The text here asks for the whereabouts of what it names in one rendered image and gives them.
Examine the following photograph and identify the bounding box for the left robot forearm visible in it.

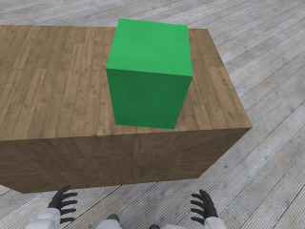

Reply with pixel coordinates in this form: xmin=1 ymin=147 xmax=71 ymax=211
xmin=25 ymin=207 xmax=61 ymax=229

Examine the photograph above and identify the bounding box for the left robot foot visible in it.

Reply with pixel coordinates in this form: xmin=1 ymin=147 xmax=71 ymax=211
xmin=107 ymin=214 xmax=119 ymax=223

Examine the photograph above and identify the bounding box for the pedestal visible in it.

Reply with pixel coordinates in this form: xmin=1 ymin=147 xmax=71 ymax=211
xmin=0 ymin=25 xmax=253 ymax=194

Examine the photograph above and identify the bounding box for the carton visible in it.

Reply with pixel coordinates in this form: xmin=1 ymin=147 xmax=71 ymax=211
xmin=106 ymin=18 xmax=193 ymax=130

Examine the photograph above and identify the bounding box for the right robot hand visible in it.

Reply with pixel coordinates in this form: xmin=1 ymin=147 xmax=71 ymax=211
xmin=190 ymin=189 xmax=218 ymax=226

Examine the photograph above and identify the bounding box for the right robot forearm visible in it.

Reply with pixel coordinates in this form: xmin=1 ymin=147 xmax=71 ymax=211
xmin=203 ymin=217 xmax=227 ymax=229

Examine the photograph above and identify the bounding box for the left robot hand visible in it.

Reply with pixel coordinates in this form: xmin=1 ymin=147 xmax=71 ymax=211
xmin=48 ymin=185 xmax=78 ymax=224

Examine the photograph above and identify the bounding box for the robot left thigh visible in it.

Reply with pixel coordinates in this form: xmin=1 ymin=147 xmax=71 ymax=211
xmin=96 ymin=219 xmax=122 ymax=229

